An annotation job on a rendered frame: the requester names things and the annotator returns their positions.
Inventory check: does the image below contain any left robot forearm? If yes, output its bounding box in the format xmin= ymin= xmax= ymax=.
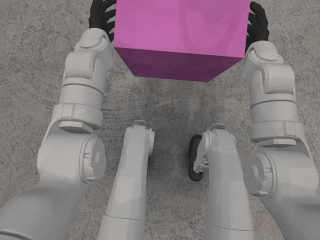
xmin=37 ymin=28 xmax=114 ymax=173

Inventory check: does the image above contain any robot left upper arm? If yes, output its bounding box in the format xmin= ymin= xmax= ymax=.
xmin=0 ymin=133 xmax=107 ymax=240

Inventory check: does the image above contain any right robot forearm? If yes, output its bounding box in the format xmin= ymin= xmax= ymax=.
xmin=240 ymin=40 xmax=319 ymax=188

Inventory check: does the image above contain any robot right upper arm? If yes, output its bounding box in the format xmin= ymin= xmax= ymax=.
xmin=243 ymin=149 xmax=320 ymax=240

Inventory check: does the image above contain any robot right foot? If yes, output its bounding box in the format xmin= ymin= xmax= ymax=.
xmin=188 ymin=135 xmax=204 ymax=182

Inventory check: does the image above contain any robot right hand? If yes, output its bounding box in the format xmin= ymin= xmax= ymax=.
xmin=244 ymin=1 xmax=270 ymax=55

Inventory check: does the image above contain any robot left hand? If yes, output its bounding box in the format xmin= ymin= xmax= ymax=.
xmin=88 ymin=0 xmax=117 ymax=42

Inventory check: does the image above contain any carton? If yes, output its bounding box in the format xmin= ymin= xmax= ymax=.
xmin=113 ymin=0 xmax=250 ymax=83

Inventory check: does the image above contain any robot right shin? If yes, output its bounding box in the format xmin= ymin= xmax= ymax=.
xmin=193 ymin=123 xmax=236 ymax=172

